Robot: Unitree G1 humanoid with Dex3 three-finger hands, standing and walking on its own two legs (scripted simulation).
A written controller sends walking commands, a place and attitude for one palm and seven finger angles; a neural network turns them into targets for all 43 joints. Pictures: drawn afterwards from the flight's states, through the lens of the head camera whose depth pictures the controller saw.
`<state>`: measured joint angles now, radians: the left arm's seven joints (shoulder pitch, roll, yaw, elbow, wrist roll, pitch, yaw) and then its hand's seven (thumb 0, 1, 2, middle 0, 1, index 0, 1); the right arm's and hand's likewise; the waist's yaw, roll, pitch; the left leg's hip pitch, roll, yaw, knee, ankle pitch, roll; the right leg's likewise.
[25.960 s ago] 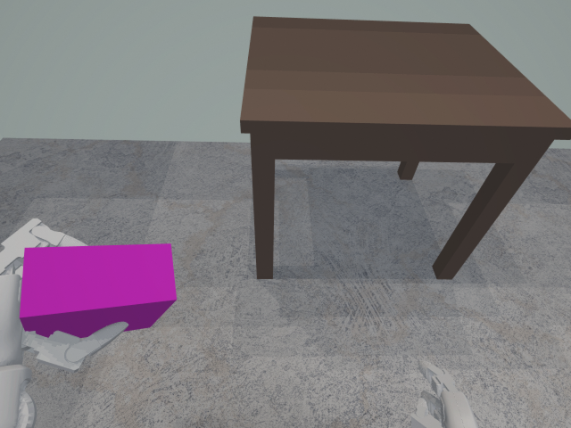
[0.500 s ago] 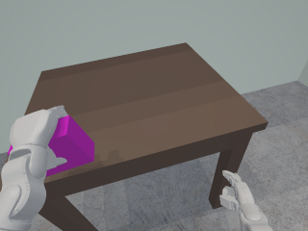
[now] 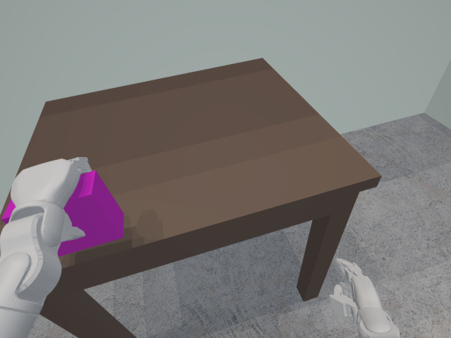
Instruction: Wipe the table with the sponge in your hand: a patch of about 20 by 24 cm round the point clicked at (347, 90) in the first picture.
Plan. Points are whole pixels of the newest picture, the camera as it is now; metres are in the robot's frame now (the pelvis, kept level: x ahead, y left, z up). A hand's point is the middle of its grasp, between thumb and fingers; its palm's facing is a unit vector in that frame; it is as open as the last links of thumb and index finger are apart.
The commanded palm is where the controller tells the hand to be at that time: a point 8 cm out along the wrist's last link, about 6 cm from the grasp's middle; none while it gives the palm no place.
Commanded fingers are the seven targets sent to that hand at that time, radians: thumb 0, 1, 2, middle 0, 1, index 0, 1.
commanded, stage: move the sponge above the wiping area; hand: left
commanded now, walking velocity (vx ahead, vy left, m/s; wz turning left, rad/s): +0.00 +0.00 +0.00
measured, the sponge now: (77, 223) +0.25 +0.32 +0.09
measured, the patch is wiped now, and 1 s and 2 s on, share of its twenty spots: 0.00 0.00 0.00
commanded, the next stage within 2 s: none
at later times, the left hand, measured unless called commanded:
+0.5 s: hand (78, 199) +0.28 +0.31 +0.13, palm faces +0.03 -0.05 -1.00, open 10.2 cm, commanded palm +0.25 +0.32 +0.21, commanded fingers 0.00 0.10 1.30 -1.20 -1.60 -1.20 -1.60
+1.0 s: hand (86, 192) +0.30 +0.32 +0.11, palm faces +0.00 -0.04 -1.00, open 10.2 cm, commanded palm +0.27 +0.33 +0.19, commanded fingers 0.00 0.10 1.30 -1.20 -1.60 -1.20 -1.60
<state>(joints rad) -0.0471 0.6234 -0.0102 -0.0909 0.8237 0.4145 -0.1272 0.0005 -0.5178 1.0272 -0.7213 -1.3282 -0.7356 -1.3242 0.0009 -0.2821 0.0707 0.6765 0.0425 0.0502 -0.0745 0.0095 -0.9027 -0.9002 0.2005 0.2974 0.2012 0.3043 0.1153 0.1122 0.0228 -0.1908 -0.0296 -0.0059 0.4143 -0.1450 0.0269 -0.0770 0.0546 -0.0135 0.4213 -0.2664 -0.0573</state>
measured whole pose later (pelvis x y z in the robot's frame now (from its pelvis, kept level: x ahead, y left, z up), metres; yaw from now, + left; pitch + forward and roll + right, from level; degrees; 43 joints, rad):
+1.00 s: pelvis +0.01 +0.01 +0.00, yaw +1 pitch -2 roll -1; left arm -0.19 0.57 -0.07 0.13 0.90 0.30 -0.06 0.00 -0.52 1.03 -0.72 -1.33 -0.74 -1.33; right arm 0.04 -0.26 0.07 0.68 0.04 0.06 -0.08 0.01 -0.90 -0.90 0.20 0.30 0.20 0.30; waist 0.10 0.09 0.01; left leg -0.24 -0.05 -0.01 0.44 -0.16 0.05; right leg -0.12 0.04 -0.02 0.42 -0.27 -0.04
